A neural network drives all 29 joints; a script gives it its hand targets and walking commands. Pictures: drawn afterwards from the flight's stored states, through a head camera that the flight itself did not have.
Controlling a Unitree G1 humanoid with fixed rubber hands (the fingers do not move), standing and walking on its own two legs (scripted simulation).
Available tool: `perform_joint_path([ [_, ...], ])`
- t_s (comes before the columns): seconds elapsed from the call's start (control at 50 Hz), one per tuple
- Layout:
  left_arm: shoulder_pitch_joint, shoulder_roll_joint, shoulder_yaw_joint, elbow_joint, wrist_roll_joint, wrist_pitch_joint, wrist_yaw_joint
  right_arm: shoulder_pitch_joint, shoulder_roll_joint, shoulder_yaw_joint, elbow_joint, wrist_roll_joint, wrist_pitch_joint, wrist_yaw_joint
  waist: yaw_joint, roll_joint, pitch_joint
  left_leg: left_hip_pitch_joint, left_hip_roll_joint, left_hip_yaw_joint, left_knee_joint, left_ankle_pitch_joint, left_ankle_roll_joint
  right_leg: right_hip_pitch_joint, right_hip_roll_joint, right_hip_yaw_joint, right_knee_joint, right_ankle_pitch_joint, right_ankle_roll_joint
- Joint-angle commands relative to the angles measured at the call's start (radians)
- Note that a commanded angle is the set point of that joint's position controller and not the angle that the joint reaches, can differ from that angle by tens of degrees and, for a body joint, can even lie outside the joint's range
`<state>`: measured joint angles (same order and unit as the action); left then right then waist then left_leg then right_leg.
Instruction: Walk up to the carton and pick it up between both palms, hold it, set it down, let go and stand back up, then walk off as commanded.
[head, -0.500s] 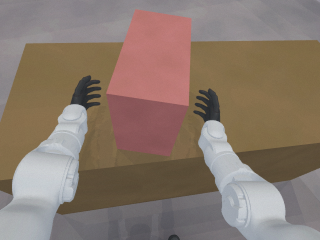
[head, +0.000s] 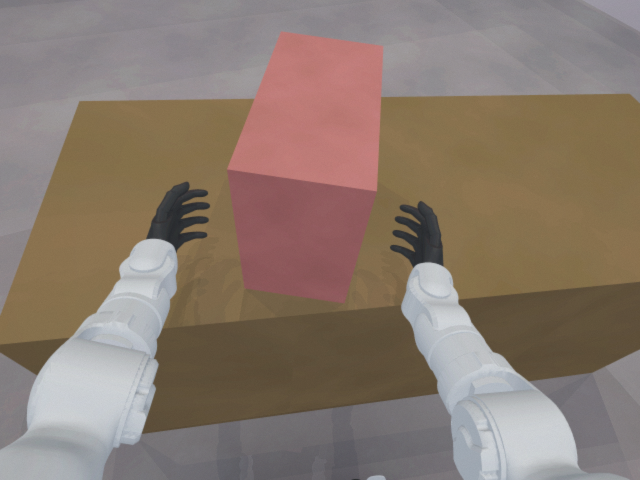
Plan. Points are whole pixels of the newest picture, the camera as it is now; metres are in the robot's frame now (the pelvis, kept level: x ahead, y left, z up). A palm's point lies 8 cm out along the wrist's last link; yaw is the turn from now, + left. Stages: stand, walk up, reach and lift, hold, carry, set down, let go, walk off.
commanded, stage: set down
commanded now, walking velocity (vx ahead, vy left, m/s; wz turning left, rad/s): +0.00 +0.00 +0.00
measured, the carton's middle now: (313, 168) +0.57 -0.04 +0.04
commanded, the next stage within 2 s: none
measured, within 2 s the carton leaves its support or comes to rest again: neither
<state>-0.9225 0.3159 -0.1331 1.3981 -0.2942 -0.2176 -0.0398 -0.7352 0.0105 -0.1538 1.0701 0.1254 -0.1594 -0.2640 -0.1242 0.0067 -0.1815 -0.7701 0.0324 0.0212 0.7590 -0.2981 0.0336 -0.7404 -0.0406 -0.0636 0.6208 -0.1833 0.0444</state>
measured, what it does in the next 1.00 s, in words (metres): stands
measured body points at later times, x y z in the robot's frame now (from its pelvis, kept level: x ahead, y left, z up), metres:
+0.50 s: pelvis +0.01 +0.01 +0.01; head +0.06 +0.04 +0.46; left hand +0.41 +0.20 +0.02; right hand +0.36 -0.16 +0.02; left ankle +0.03 +0.09 -0.71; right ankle +0.06 -0.15 -0.71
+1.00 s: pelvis +0.01 +0.00 +0.02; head +0.04 +0.03 +0.47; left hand +0.33 +0.23 +0.02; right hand +0.29 -0.16 +0.02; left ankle +0.03 +0.09 -0.71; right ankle +0.06 -0.15 -0.71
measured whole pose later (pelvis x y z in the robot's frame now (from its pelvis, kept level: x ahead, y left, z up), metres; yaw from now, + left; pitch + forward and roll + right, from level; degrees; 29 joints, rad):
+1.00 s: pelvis +0.01 +0.00 +0.02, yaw -1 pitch +2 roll -3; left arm -0.24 0.38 -0.06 0.58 -0.29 -0.03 -0.12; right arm -0.08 0.06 -0.02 0.44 0.10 -0.12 -0.34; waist 0.00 -0.01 0.04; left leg -0.37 0.03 0.04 0.62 -0.28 0.03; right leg -0.34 -0.02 -0.03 0.45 -0.15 0.05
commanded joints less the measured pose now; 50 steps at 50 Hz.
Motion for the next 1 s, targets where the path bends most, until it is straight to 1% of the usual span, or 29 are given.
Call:
perform_joint_path([
  [0.0,-0.375,0.145,0.025,-0.297,-0.004,-0.058,0.001,-0.373,-0.119,0.030,-0.311,-0.013,-0.098,-0.011,0.016,0.166,-0.709,0.394,-0.042,-0.001,-0.115,0.294,-0.090,0.413,0.072,-0.044,-0.004,0.309,-0.051],
  [0.02,-0.340,0.174,0.059,-0.310,0.014,-0.042,-0.006,-0.350,-0.099,0.045,-0.258,-0.014,-0.097,-0.017,0.025,0.143,-0.664,0.428,-0.032,-0.009,-0.105,0.354,-0.102,0.388,0.078,-0.030,-0.007,0.321,-0.036],
  [0.04,-0.713,0.204,0.020,-0.175,-0.009,-0.034,-0.004,-0.667,-0.167,-0.070,-0.157,-0.058,-0.041,-0.016,-0.043,0.167,-0.617,0.302,-0.032,0.005,-0.125,0.140,-0.093,0.280,0.073,-0.042,-0.018,0.110,-0.055],
  [0.06,-0.462,0.160,0.023,-0.287,-0.015,-0.049,0.001,-0.433,-0.113,-0.003,-0.272,-0.029,-0.074,-0.020,0.009,0.173,-0.633,0.352,-0.037,-0.009,-0.132,0.120,-0.088,0.356,0.072,-0.037,-0.020,0.162,-0.062],
  [0.2,-0.203,0.145,0.062,-0.456,0.016,0.001,-0.023,-0.198,-0.077,0.065,-0.358,-0.006,-0.098,-0.034,0.050,0.150,-0.562,0.459,-0.028,-0.018,-0.138,0.292,-0.106,0.437,0.074,-0.030,-0.046,0.279,-0.052],
  [0.24,-0.499,0.195,0.035,-0.425,-0.012,0.008,-0.024,-0.470,-0.126,-0.007,-0.328,-0.032,-0.063,-0.033,0.002,0.163,-0.513,0.355,-0.018,-0.029,-0.156,0.136,-0.103,0.337,0.067,-0.032,-0.039,0.089,-0.057],
  [0.26,-0.211,0.182,0.053,-0.572,0.000,0.004,-0.014,-0.210,-0.078,0.068,-0.428,0.012,-0.090,-0.034,0.040,0.184,-0.527,0.468,-0.013,-0.047,-0.157,0.239,-0.109,0.377,0.064,-0.020,-0.049,0.202,-0.057],
  [0.34,-0.324,0.168,0.059,-0.551,-0.016,0.022,-0.013,-0.312,-0.113,0.023,-0.423,-0.017,-0.084,-0.030,0.021,0.141,-0.548,0.414,-0.012,-0.035,-0.132,0.241,-0.099,0.365,0.083,-0.032,-0.036,0.181,-0.061],
  [0.36,-0.011,0.146,0.082,-0.626,0.006,0.036,-0.031,-0.039,-0.031,0.105,-0.443,-0.003,-0.107,-0.038,0.049,0.145,-0.532,0.536,-0.010,-0.037,-0.133,0.361,-0.111,0.414,0.072,-0.008,-0.060,0.282,-0.047],
  [0.38,-0.217,0.160,0.071,-0.608,0.002,0.048,-0.039,-0.200,-0.094,0.051,-0.428,-0.024,-0.094,-0.036,0.017,0.168,-0.569,0.494,-0.005,-0.040,-0.122,0.378,-0.124,0.389,0.073,-0.010,-0.047,0.216,-0.050],
  [0.4,-0.065,0.156,0.116,-0.701,0.037,0.053,-0.034,-0.049,-0.059,0.085,-0.467,-0.012,-0.112,-0.047,0.060,0.190,-0.568,0.557,-0.009,-0.040,-0.123,0.439,-0.125,0.427,0.069,-0.007,-0.071,0.290,-0.052],
  [0.44,-0.172,0.172,0.098,-0.783,0.031,0.065,-0.027,-0.142,-0.071,0.056,-0.465,-0.003,-0.096,-0.044,0.051,0.222,-0.530,0.540,-0.006,-0.025,-0.145,0.353,-0.132,0.400,0.074,-0.002,-0.100,0.196,-0.060],
  [0.52,0.161,0.141,0.156,-0.901,0.080,0.116,-0.050,0.158,-0.031,0.108,-0.611,0.003,-0.137,-0.064,0.088,0.166,-0.435,0.629,-0.005,-0.021,-0.185,0.538,-0.151,0.543,0.080,0.007,-0.155,0.320,-0.045],
  [0.58,0.218,0.180,0.160,-0.976,0.060,0.116,-0.051,0.228,-0.006,0.125,-0.681,-0.005,-0.129,-0.056,0.096,0.163,-0.373,0.596,-0.004,-0.016,-0.210,0.443,-0.138,0.542,0.070,0.019,-0.165,0.262,-0.048],
  [0.6,0.131,0.175,0.146,-0.956,0.042,0.117,-0.053,0.147,-0.029,0.091,-0.691,-0.032,-0.108,-0.055,0.054,0.167,-0.367,0.561,0.002,-0.016,-0.215,0.405,-0.126,0.530,0.075,0.008,-0.159,0.227,-0.057],
  [0.62,0.243,0.174,0.156,-0.943,0.044,0.121,-0.063,0.243,-0.006,0.121,-0.710,-0.048,-0.105,-0.060,0.088,0.108,-0.322,0.558,-0.004,-0.009,-0.237,0.390,-0.119,0.578,0.070,0.016,-0.172,0.230,-0.056],
  [0.64,-0.123,0.221,0.099,-0.861,-0.011,0.117,-0.057,-0.107,-0.064,0.036,-0.684,-0.066,-0.048,-0.057,0.038,0.156,-0.300,0.433,0.003,-0.015,-0.248,0.212,-0.100,0.468,0.065,0.012,-0.145,0.060,-0.055],
  [0.66,0.331,0.207,0.187,-0.995,0.041,0.106,-0.051,0.330,0.032,0.153,-0.740,-0.020,-0.072,-0.053,0.151,0.105,-0.254,0.541,0.000,-0.006,-0.274,0.247,-0.082,0.609,0.055,0.038,-0.181,0.182,-0.058],
  [0.68,0.159,0.203,0.131,-0.940,0.005,0.109,-0.055,0.182,-0.009,0.099,-0.764,-0.027,-0.054,-0.061,0.090,0.109,-0.280,0.490,-0.008,0.003,-0.260,0.244,-0.087,0.579,0.063,0.026,-0.161,0.177,-0.058],
  [0.7,0.296,0.219,0.173,-0.968,0.020,0.106,-0.060,0.315,0.014,0.148,-0.785,-0.033,-0.056,-0.057,0.115,0.083,-0.272,0.524,0.000,-0.006,-0.262,0.333,-0.088,0.610,0.058,0.045,-0.165,0.224,-0.045],
  [0.72,0.030,0.238,0.126,-0.906,-0.015,0.099,-0.067,0.082,0.002,0.086,-0.755,-0.058,-0.038,-0.061,0.064,0.111,-0.301,0.414,-0.009,0.013,-0.240,0.222,-0.073,0.542,0.053,0.034,-0.156,0.121,-0.061],
  [0.76,0.422,0.192,0.173,-1.052,0.040,0.105,-0.072,0.446,0.036,0.176,-0.793,-0.022,-0.078,-0.062,0.129,0.132,-0.280,0.606,0.017,-0.022,-0.252,0.388,-0.103,0.605,0.056,0.049,-0.172,0.249,-0.061],
  [0.82,0.399,0.195,0.134,-1.046,0.010,0.111,-0.076,0.414,0.024,0.137,-0.843,-0.026,-0.061,-0.062,0.110,0.118,-0.228,0.577,0.014,-0.012,-0.285,0.300,-0.100,0.609,0.062,0.040,-0.199,0.173,-0.069],
  [0.84,0.174,0.208,0.114,-0.960,-0.038,0.114,-0.081,0.174,-0.008,0.110,-0.829,-0.061,-0.029,-0.067,0.082,0.112,-0.224,0.455,0.006,0.001,-0.275,0.189,-0.081,0.564,0.052,0.033,-0.186,0.079,-0.069],
  [0.88,0.612,0.199,0.195,-1.111,0.024,0.122,-0.077,0.603,0.075,0.229,-0.883,-0.029,-0.055,-0.072,0.186,0.087,-0.186,0.591,0.014,-0.006,-0.299,0.302,-0.076,0.710,0.039,0.055,-0.204,0.250,-0.069],
  [0.9,0.108,0.264,0.117,-0.982,-0.025,0.118,-0.074,0.151,-0.035,0.074,-0.836,-0.067,-0.015,-0.071,0.071,0.122,-0.238,0.419,0.004,-0.003,-0.290,0.170,-0.082,0.593,0.048,0.047,-0.180,0.064,-0.066],
  [0.92,0.399,0.241,0.160,-1.040,-0.007,0.113,-0.070,0.421,0.036,0.147,-0.851,-0.050,-0.028,-0.072,0.127,0.099,-0.187,0.473,0.009,-0.002,-0.292,0.191,-0.066,0.652,0.044,0.045,-0.184,0.157,-0.065],
  [0.96,0.233,0.239,0.117,-1.030,-0.035,0.103,-0.075,0.246,0.013,0.123,-0.876,-0.060,-0.015,-0.068,0.081,0.102,-0.208,0.433,0.017,-0.007,-0.297,0.164,-0.060,0.599,0.045,0.039,-0.180,0.091,-0.065],
  [0.98,0.627,0.225,0.199,-1.134,0.029,0.122,-0.079,0.631,0.075,0.228,-0.895,-0.022,-0.049,-0.066,0.186,0.130,-0.180,0.606,0.015,-0.013,-0.295,0.338,-0.079,0.699,0.038,0.063,-0.205,0.240,-0.062],
])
